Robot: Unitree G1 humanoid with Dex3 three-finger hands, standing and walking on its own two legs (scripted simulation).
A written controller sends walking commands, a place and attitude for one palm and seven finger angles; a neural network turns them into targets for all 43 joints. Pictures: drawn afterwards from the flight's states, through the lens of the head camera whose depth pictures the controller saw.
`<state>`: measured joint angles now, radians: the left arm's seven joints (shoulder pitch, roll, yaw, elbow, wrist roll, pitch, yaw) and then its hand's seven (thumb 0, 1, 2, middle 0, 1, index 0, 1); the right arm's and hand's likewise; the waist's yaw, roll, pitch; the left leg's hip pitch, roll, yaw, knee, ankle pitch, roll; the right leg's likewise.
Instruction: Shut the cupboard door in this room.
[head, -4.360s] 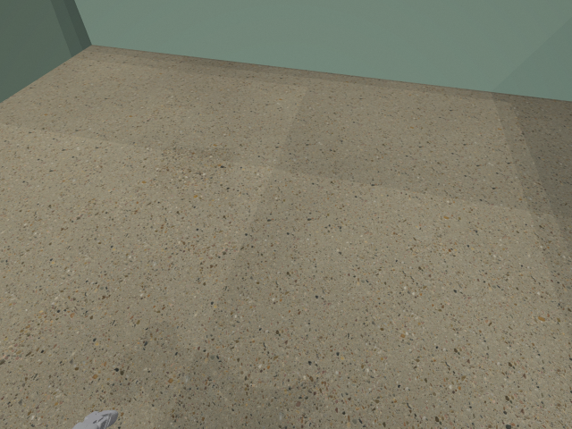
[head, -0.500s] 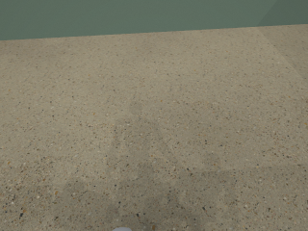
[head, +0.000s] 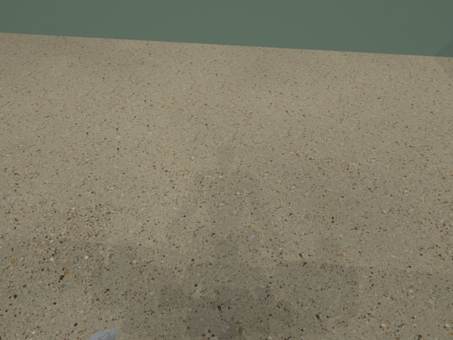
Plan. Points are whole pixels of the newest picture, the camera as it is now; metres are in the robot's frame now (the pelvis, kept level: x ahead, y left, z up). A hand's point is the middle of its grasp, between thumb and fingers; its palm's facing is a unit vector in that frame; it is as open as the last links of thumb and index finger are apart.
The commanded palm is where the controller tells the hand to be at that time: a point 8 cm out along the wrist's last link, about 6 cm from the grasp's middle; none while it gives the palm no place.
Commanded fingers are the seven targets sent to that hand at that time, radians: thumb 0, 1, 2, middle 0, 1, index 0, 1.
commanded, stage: turn or walk to find it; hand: left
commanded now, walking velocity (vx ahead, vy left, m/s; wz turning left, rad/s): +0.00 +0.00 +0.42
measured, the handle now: out of the picture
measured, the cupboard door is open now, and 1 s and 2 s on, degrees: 85 85 85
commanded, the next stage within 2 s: none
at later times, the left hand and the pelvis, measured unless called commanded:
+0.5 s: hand out of the picture -0.04 +0.18 -0.17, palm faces +0.28 -0.93 -0.24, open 7.4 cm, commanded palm none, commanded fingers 0.00 0.90 0.90 -0.20 -0.30 -0.20 -0.30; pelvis -0.03 -0.01 +0.00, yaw +14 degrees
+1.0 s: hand out of the picture -0.05 +0.23 -0.16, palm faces +0.42 -0.87 -0.25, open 7.4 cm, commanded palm none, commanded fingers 0.00 0.90 0.90 -0.20 -0.30 -0.20 -0.30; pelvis -0.06 +0.01 +0.00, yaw +25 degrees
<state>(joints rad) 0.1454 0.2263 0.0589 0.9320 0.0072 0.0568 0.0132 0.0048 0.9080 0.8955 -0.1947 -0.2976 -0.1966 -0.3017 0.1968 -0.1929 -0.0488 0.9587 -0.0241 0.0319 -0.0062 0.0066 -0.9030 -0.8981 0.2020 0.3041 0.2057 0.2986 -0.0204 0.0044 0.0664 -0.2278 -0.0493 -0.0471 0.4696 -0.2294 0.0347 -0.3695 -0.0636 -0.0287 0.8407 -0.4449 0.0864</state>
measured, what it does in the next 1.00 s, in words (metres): steps on the spot, turning left: right foot, then left foot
